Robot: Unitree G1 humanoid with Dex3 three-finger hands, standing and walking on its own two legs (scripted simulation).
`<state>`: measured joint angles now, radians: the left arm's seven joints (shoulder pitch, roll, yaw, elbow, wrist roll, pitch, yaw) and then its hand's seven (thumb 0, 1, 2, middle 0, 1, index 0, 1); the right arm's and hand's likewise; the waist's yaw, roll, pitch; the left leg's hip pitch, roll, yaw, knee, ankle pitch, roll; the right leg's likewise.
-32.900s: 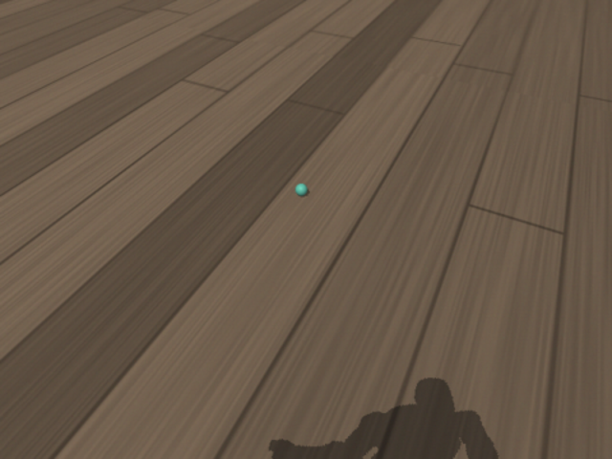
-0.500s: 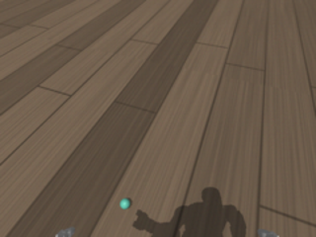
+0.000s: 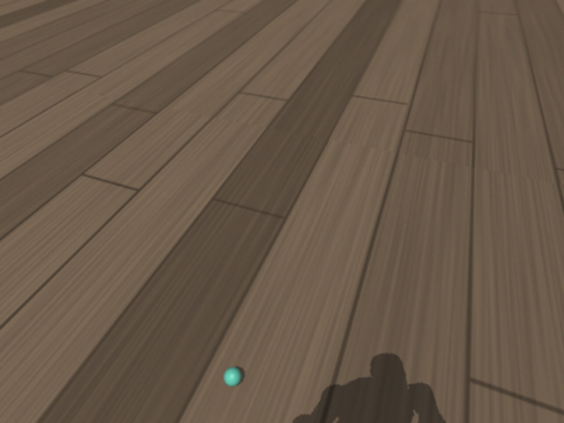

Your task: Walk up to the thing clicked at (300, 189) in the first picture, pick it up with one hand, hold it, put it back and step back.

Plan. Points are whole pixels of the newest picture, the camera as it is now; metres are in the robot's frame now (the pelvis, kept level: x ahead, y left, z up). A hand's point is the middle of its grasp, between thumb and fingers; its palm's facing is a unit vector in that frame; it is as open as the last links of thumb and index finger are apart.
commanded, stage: stand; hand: left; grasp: from above
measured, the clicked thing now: (232, 376) +0.46 +0.22 -0.75
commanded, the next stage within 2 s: step back in 1.74 s
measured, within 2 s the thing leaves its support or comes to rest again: neither
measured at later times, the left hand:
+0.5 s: hand out of the picture +0.07 +0.22 -0.16, palm faces +0.02 -0.95 -0.31, open 7.4 cm
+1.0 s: hand out of the picture +0.09 +0.22 -0.15, palm faces +0.01 -0.95 -0.32, open 7.4 cm
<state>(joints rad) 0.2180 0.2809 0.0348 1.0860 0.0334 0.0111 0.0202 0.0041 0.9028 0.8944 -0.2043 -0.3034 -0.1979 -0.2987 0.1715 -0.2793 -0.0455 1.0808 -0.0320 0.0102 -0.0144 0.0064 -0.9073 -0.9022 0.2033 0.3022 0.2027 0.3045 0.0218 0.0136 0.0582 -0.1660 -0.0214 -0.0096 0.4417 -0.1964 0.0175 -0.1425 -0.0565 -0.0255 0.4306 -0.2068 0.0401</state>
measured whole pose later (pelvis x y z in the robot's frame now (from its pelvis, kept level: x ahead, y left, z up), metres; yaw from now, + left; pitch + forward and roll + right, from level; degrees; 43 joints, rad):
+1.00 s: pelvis +0.02 -0.02 +0.01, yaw -1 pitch -3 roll +0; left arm 0.12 0.30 0.03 1.16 0.01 0.00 0.01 0.00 0.90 0.89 -0.20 -0.30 -0.20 -0.30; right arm 0.12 -0.31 -0.02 1.15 -0.02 0.00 -0.01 0.00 -0.91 -0.90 0.20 0.30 0.20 0.30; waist 0.01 0.01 0.06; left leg -0.10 0.01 -0.01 0.33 -0.17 -0.01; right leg -0.09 -0.02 -0.02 0.33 -0.19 0.01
